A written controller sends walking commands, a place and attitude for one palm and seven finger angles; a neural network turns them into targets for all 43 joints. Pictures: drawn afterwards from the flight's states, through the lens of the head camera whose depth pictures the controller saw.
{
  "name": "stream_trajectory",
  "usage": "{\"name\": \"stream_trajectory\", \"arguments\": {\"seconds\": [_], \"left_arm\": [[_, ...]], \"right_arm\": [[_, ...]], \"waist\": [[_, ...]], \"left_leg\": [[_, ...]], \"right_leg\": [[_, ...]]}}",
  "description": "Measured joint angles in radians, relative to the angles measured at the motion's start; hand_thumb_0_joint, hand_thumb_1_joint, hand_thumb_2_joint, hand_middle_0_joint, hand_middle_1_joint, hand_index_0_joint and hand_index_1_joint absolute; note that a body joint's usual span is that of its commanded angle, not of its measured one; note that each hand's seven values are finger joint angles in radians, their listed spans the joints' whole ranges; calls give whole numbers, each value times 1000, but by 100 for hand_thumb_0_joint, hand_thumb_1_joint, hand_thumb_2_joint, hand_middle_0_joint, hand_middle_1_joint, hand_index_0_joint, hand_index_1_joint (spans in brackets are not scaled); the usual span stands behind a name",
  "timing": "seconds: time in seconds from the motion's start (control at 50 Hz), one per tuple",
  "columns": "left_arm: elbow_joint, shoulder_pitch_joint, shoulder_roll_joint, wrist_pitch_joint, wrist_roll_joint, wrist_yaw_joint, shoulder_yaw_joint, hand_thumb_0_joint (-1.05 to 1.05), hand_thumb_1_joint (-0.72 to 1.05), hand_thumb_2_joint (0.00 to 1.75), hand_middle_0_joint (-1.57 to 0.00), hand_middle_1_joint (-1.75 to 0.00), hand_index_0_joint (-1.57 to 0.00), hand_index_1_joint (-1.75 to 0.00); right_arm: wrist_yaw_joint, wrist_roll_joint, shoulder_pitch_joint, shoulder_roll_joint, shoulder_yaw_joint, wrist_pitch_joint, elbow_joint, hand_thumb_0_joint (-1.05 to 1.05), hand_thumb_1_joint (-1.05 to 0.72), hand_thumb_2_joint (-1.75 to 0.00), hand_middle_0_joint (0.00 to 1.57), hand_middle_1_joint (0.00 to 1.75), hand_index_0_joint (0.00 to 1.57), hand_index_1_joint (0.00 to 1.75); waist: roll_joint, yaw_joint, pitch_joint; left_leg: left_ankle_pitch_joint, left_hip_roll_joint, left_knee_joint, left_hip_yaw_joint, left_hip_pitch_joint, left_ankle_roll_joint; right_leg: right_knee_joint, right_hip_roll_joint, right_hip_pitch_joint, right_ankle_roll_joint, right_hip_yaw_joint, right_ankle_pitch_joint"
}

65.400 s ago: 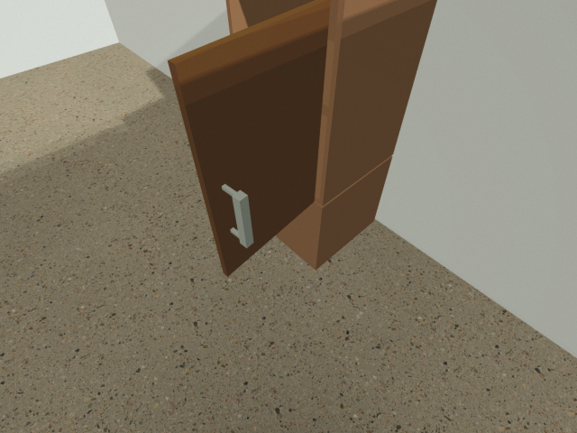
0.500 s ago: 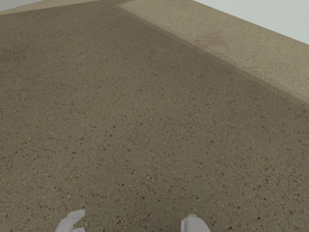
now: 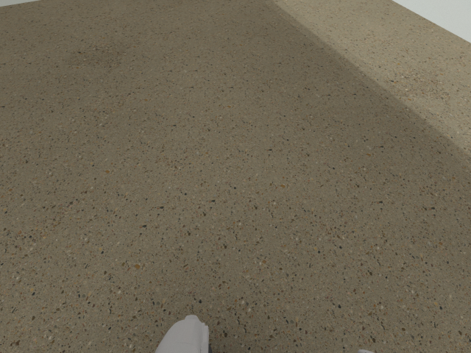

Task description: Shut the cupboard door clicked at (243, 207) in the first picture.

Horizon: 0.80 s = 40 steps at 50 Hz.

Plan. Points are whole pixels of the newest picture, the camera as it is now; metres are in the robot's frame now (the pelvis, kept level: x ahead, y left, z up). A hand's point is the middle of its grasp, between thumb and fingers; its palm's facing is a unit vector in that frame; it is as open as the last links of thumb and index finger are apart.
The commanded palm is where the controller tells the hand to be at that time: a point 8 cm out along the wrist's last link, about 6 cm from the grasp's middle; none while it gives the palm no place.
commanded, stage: turn to face it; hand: left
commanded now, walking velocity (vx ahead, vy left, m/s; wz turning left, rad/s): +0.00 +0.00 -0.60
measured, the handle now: out of the picture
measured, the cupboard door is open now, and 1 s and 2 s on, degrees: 32 32 32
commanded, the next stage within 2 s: none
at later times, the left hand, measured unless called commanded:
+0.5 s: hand out of the picture +0.10 +0.21 -0.17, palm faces -0.08 -0.97 -0.22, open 7.3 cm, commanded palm none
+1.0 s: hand (165, 306) +0.22 +0.16 -0.17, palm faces -0.41 -0.89 -0.21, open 7.3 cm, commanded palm none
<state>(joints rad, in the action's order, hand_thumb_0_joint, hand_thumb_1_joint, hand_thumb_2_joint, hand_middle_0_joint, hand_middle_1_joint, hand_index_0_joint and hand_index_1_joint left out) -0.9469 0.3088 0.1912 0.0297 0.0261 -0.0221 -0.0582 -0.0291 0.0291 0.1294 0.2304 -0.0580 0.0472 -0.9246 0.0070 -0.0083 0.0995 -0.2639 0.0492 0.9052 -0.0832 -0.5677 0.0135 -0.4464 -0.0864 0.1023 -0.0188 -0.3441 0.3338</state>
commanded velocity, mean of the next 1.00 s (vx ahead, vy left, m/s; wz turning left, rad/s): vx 0.00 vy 0.00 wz -0.60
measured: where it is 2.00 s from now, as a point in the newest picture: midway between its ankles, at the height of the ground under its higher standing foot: outside the picture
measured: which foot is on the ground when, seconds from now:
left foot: up 0.00-0.08, down 0.10-0.58, up 0.60-1.00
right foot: down 0.00-0.10, up 0.12-0.56, down 0.58-1.00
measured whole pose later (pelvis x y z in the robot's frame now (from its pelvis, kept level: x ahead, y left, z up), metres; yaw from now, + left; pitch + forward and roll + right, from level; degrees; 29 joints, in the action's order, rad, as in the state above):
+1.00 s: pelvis +0.06 +0.01 +0.00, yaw -28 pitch +1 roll +0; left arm -0.89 0.22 0.22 -0.05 0.03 0.00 -0.08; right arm 0.03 0.01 0.16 0.21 -0.04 0.04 -0.90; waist 0.04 0.02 0.06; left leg -0.36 0.02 0.67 -0.01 -0.35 0.07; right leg -0.54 0.06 0.27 -0.01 0.13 0.28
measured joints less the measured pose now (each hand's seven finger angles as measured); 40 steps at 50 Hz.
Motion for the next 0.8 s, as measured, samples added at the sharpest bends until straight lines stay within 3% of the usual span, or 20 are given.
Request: {"name": "stream_trajectory", "arguments": {"seconds": [0.06,0.1,0.14,0.18,0.26,0.42,0.52,0.58,0.6,0.62,0.66,0.7,0.8], "left_arm": [[-9,27,8,-5,5,2,1,0,92,90,-20,-30,-20,-30],[-18,59,7,-9,0,0,7,1,92,90,-20,-30,-20,-30],[-38,60,11,-30,-12,-7,17,1,92,90,-20,-30,-20,-30],[-51,49,10,-51,-13,-17,23,1,92,90,-20,-30,-20,-30],[-58,25,-15,-81,-7,-1,22,1,91,90,-20,-30,-20,-30],[-4,-7,-15,-107,3,32,-21,1,91,90,-20,-30,-20,-30],[17,-18,-1,-106,4,38,-36,1,91,90,-20,-30,-20,-30],[34,-22,12,-95,5,42,-38,1,91,90,-20,-30,-20,-30],[36,-26,14,-87,9,39,-38,1,91,90,-20,-30,-20,-30],[34,-34,10,-81,10,35,-35,1,91,90,-20,-30,-20,-30],[39,-40,3,-74,9,28,-24,1,91,90,-20,-30,-20,-30],[42,-39,1,-69,5,20,-20,1,91,90,-20,-30,-20,-30],[41,-51,10,-64,-1,18,-11,1,91,90,-20,-30,-21,-30]], "right_arm": [[0,1,-41,-3,13,-6,20,0,-91,-90,19,30,20,30],[3,5,-56,-2,26,-25,34,0,-91,-90,19,30,20,30],[15,4,-71,-14,36,-47,39,0,-91,-90,19,30,20,30],[29,1,-84,-33,55,-52,36,0,-91,-90,19,30,20,30],[47,1,-89,-63,78,-42,30,0,-91,-90,19,30,20,30],[43,2,-33,-87,60,-8,2,0,-90,-90,20,30,21,30],[45,2,7,-44,20,-5,-15,-1,-91,-90,20,30,21,30],[45,-1,39,-9,1,-2,-24,-1,-91,-90,20,30,21,30],[45,-4,50,3,-7,3,-26,0,-91,-90,20,30,21,30],[45,-4,57,18,-14,11,-30,0,-91,-90,20,30,21,30],[48,-4,70,39,-24,30,-35,0,-91,-90,20,30,20,30],[49,-3,73,45,-26,36,-37,0,-91,-90,19,30,20,30],[48,-4,72,29,-16,19,-17,0,-91,-90,19,30,20,30]], "waist": [[17,30,10],[18,50,2],[32,57,0],[47,74,5],[23,80,-12],[-21,61,-37],[-33,36,-43],[-30,26,-51],[-31,28,-55],[-44,30,-53],[-53,28,-52],[-44,26,-53],[-10,11,-51]], "left_leg": [[-10,-20,-156,-24,73,-20],[125,-29,-285,-28,156,-49],[63,-41,-254,-35,165,-92],[13,-46,-247,-55,193,-104],[26,-26,-313,-87,249,-99],[52,40,-384,-151,280,-83],[36,81,-361,-211,272,-61],[-1,106,-290,-246,247,-39],[-46,113,-243,-244,226,-23],[-127,107,-171,-198,196,-9],[-204,64,8,-89,129,8],[-179,29,141,-22,82,23],[-117,5,156,47,67,55]], "right_leg": [[-64,-21,-16,20,-21,60],[-158,-35,-2,36,-13,110],[-346,-35,70,43,93,203],[-484,-14,135,39,209,269],[-582,12,239,41,306,223],[-553,18,320,52,288,110],[-389,31,261,51,258,85],[-217,43,183,33,252,-1],[-189,52,174,0,260,27],[-200,65,183,-16,266,39],[-192,78,185,-23,280,28],[-146,88,173,-21,305,-8],[-48,111,144,-27,364,-68]]}}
